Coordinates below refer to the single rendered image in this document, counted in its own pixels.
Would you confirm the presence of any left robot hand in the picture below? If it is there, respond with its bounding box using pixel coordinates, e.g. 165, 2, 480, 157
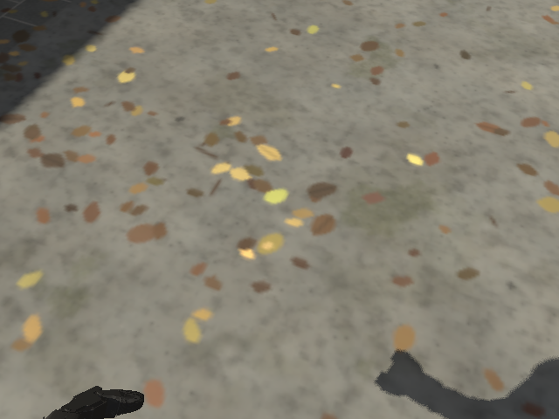
43, 386, 144, 419

